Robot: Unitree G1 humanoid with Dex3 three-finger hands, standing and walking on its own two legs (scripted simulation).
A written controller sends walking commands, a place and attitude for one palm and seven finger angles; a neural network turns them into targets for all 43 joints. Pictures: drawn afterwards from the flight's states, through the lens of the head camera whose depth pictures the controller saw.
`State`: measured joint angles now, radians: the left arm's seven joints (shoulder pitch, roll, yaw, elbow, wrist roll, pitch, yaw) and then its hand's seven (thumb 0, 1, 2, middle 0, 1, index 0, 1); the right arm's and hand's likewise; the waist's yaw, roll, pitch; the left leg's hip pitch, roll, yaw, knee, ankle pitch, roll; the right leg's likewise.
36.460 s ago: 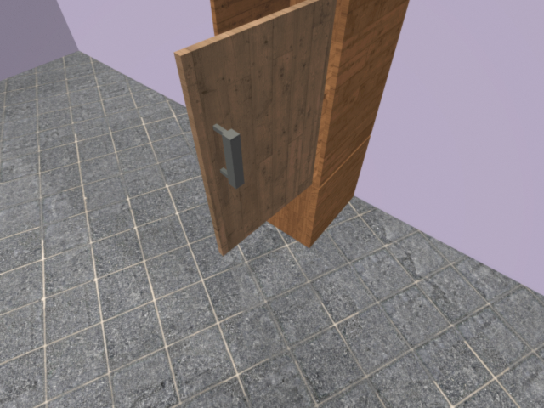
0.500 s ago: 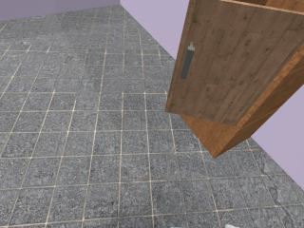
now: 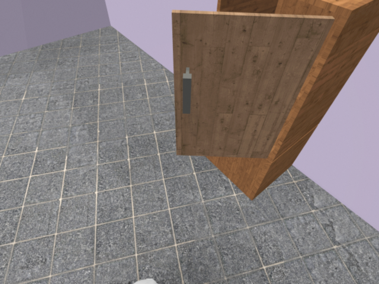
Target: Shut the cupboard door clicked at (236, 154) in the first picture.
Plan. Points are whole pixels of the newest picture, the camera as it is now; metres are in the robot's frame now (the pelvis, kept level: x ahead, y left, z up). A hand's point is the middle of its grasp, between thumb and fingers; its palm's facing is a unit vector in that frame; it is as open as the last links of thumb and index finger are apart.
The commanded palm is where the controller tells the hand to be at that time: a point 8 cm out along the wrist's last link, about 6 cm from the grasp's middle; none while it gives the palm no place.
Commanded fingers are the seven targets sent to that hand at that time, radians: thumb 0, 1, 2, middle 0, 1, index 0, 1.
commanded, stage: take the last steps up to it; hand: left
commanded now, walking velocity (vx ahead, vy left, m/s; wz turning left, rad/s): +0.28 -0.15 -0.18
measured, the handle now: (187, 90) +0.65 +0.04 +0.03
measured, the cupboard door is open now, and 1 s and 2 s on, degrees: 49 49 49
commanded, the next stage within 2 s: come to a stop and stand still in 0.38 s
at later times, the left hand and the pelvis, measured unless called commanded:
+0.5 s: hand (155, 228) +0.29 +0.11 -0.18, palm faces -0.16 -0.96 -0.22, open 7.4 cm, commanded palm none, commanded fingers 0.00 0.90 0.90 -0.20 -0.30 -0.20 -0.30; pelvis +0.16 -0.08 -0.02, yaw -7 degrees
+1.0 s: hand (149, 255) +0.22 +0.11 -0.17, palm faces +0.02 -0.96 -0.27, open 7.4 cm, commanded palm none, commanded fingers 0.00 0.90 0.90 -0.20 -0.30 -0.20 -0.30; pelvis +0.16 -0.09 +0.00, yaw -4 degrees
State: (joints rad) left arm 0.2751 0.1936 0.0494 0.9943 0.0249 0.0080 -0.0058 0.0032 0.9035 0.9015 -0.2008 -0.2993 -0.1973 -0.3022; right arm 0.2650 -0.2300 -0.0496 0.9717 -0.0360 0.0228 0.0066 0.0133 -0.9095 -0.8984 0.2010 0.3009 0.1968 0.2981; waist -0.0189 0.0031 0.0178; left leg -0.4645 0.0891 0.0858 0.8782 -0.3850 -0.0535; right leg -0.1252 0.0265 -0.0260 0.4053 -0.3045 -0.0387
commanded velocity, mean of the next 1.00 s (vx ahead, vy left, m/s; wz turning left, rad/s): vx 0.00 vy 0.03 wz -0.04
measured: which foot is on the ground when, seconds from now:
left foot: up 0.00-0.06, down 0.08-0.50, up 0.52-1.00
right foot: down 0.00-0.08, up 0.10-0.48, down 0.50-1.00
